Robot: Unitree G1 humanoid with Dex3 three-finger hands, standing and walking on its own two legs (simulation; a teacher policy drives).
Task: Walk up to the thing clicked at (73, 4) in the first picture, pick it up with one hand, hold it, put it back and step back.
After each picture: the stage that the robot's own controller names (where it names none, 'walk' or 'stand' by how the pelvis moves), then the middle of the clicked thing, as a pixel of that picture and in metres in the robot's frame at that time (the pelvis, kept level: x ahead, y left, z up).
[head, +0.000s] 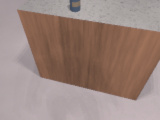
stand; (75, 1) +0.94 +0.03 +0.03
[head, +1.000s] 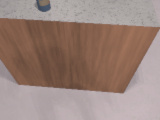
walk; out of the picture +0.81 +0.15 +0.05
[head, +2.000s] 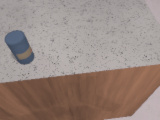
stand; (20, 48) +0.46 +0.22 +0.05
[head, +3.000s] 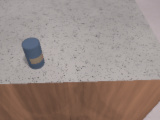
stand; (34, 54) +0.48 +0.20 +0.04
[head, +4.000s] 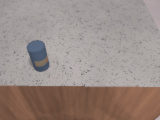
stand; (39, 56) +0.46 +0.19 +0.03
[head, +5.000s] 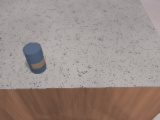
stand; (35, 58) +0.45 +0.20 +0.03
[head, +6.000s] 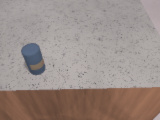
stand; (34, 59) +0.45 +0.20 +0.03
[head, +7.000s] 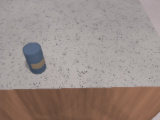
rise first; (35, 58) +0.45 +0.20 +0.03
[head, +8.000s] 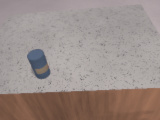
rise first; (39, 64) +0.45 +0.22 +0.04
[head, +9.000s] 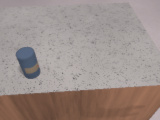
go down; (29, 63) +0.45 +0.21 +0.04
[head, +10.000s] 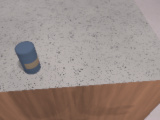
go down; (28, 58) +0.45 +0.20 +0.05
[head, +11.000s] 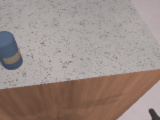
close in; (8, 51) +0.44 +0.22 +0.07
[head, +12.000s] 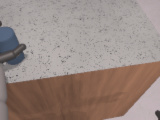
close; (9, 46) +0.46 +0.22 +0.09
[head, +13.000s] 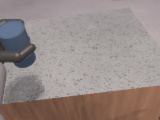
lift; (18, 45) +0.34 +0.17 +0.25
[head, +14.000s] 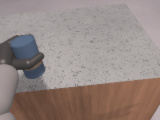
lift; (29, 57) +0.35 +0.17 +0.18
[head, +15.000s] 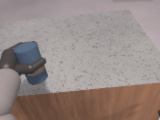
hold; (32, 63) +0.34 +0.17 +0.18
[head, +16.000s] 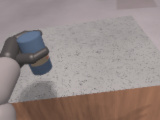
hold; (36, 53) +0.34 +0.14 +0.24
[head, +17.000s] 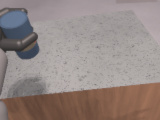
crouch; (21, 36) +0.34 +0.17 +0.28
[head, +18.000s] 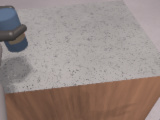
crouch; (11, 31) +0.42 +0.21 +0.22
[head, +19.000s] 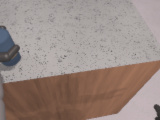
lower; (5, 48) +0.45 +0.23 +0.07
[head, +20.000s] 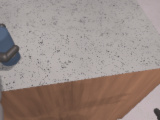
lower; (4, 47) +0.44 +0.23 +0.09
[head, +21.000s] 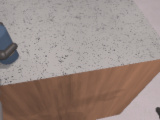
lower; (2, 45) +0.45 +0.23 +0.09
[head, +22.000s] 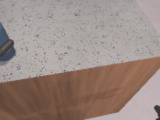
lower; out of the picture +0.46 +0.23 +0.10
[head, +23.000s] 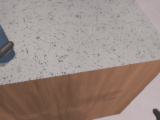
loosen; out of the picture +0.46 +0.24 +0.09
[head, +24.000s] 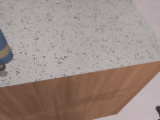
withdraw; out of the picture +0.45 +0.24 +0.09
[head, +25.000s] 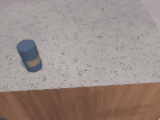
sink last; (30, 56) +0.45 +0.23 +0.07
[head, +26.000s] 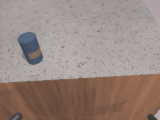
stand; (31, 49) +0.48 +0.23 +0.08
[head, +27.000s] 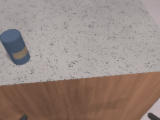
stand; (16, 48) +0.45 +0.24 +0.09
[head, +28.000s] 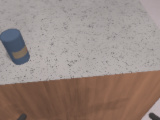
stand; (16, 47) +0.46 +0.25 +0.10
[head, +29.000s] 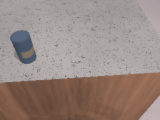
stand; (24, 47) +0.47 +0.24 +0.07
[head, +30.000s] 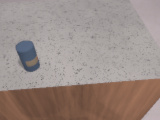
stand; (28, 56) +0.47 +0.22 +0.03
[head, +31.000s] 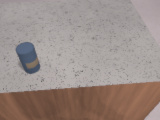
stand; (28, 58) +0.46 +0.22 +0.03
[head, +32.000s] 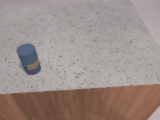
walk; (29, 59) +0.46 +0.22 +0.03
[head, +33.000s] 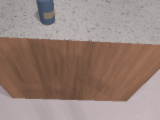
walk; (46, 9) +0.64 +0.16 +0.04
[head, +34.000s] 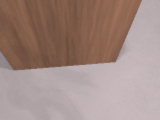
walk; out of the picture +0.93 +0.27 +0.06
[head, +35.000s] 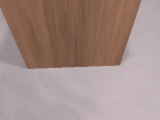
stand; out of the picture +1.11 +0.21 +0.05
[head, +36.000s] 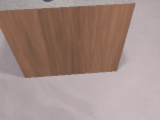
stand; out of the picture +1.08 +0.23 +0.03
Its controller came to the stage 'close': yes
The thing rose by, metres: 0.24
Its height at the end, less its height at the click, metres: +0.00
